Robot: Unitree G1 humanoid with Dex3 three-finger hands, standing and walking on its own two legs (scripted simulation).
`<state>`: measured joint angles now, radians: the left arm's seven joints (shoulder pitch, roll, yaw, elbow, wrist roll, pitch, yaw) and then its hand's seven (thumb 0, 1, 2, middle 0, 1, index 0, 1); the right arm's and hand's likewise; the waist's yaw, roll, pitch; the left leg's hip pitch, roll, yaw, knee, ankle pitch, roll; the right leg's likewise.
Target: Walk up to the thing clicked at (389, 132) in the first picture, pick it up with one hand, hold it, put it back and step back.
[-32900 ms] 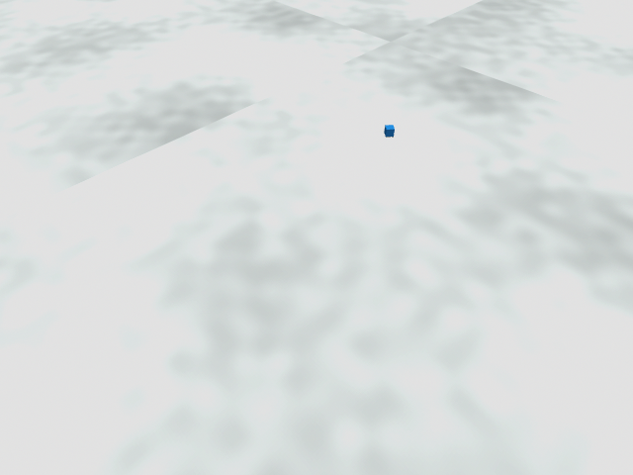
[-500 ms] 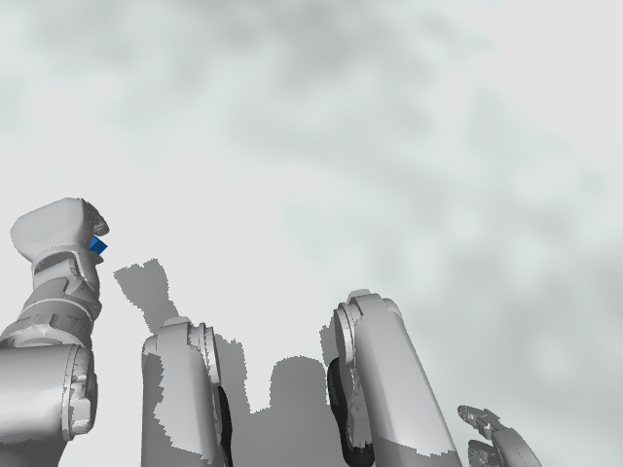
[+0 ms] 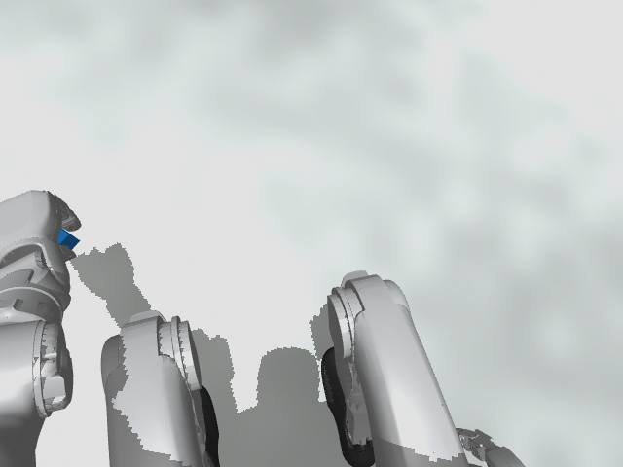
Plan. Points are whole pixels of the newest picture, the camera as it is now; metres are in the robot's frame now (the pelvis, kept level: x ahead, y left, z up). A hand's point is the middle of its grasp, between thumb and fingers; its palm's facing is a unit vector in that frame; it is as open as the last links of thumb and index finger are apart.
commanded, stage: crouch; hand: left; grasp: from above
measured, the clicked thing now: (48, 240) +0.45 +0.30 -0.20
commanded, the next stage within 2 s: lower in 0.08 s
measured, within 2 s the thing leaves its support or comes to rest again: rests again in 1.16 s
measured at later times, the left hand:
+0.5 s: hand (69, 255) +0.44 +0.28 -0.22, palm faces -0.41 -0.21 -0.89, open 5.3 cm
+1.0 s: hand (83, 259) +0.44 +0.28 -0.27, palm faces -0.41 -0.23 -0.88, open 5.4 cm
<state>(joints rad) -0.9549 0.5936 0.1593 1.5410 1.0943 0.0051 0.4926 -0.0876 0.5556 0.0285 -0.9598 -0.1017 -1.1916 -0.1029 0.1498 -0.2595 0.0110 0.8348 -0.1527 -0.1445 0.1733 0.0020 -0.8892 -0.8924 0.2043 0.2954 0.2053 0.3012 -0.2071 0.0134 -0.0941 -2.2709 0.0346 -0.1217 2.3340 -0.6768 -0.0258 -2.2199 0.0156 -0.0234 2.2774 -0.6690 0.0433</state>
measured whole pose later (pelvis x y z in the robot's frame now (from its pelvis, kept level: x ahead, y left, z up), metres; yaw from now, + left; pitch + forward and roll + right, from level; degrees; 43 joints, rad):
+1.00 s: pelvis +0.01 +0.01 -0.05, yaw -5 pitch +31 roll -10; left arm -0.98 0.78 0.27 1.74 1.15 -0.09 0.65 -0.08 0.52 0.07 -0.99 -0.08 -1.21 -0.13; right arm 0.12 -0.29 0.12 0.81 -0.25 -0.21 0.28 0.00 -0.89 -0.89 0.20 0.30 0.20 0.30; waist -0.29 -0.05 0.06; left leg -2.37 0.03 -0.21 2.53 -0.72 -0.03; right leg -2.28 0.04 -0.08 2.41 -0.69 0.06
